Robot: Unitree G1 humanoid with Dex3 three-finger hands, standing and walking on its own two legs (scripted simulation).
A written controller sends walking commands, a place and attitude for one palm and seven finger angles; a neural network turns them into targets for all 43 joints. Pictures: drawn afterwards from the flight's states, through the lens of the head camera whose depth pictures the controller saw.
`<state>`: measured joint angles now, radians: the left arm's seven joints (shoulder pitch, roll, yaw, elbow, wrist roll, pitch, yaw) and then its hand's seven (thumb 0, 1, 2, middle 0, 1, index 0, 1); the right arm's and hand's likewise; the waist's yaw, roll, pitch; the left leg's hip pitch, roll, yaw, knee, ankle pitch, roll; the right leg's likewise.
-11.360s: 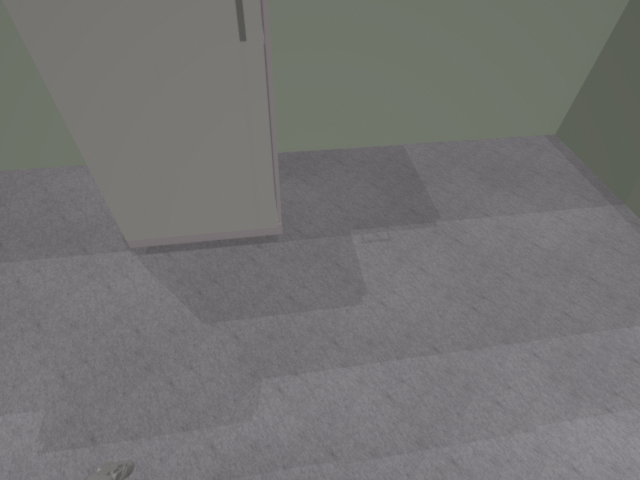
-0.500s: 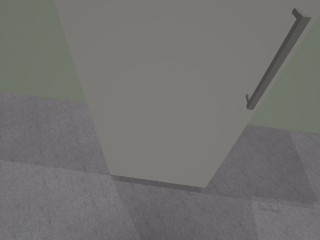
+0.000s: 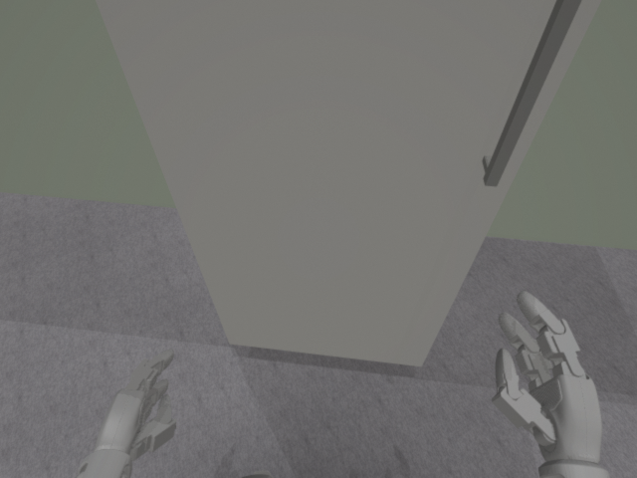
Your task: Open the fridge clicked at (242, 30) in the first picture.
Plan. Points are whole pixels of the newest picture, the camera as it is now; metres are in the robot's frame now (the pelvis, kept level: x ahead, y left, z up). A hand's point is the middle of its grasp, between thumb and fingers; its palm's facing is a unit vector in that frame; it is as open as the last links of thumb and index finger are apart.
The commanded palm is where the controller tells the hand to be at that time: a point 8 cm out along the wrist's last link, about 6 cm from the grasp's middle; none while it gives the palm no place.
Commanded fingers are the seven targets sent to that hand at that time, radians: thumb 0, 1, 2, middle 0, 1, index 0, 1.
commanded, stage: raise the hand to about handle height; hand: right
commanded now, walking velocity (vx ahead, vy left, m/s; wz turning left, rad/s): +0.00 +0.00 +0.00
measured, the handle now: (522, 91) +0.52 -0.22 +0.24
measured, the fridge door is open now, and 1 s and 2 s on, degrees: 0 0 0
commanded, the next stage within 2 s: move the hooked fingers beside the handle in 1.82 s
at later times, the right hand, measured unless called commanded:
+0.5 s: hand (566, 396) +0.21 -0.23 +0.08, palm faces +0.09 +0.99 -0.05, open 10.7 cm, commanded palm +0.17 -0.28 +0.10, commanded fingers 0.00 0.03 -0.50 0.27 0.90 0.27 0.90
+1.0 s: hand out of the picture +0.25 -0.27 +0.17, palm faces +0.17 +0.98 -0.06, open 13.5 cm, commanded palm +0.21 -0.31 +0.18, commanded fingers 0.00 0.50 -0.30 0.30 1.20 0.30 1.20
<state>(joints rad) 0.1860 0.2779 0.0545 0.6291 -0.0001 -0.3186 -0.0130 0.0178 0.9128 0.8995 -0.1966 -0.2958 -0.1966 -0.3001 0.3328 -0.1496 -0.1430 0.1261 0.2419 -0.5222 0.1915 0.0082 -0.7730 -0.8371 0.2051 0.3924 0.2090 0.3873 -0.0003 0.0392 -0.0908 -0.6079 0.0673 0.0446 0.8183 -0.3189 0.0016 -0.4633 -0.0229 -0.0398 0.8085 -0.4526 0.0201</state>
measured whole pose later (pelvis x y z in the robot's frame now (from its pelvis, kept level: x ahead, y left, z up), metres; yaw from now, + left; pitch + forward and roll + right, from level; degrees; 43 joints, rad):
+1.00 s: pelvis +0.01 -0.01 +0.02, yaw -2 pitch -2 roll +1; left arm 0.22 0.27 -0.08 0.61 -0.04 -0.33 0.10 0.02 0.90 0.90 -0.20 -0.30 -0.20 -0.30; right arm 0.07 -0.35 -0.39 -0.03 0.33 0.07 0.32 0.00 0.38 -0.35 0.29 1.13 0.30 1.12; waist -0.08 -0.05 -0.03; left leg -0.30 0.06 0.10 0.61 -0.27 -0.01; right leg -0.20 -0.03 0.01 0.64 -0.40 0.01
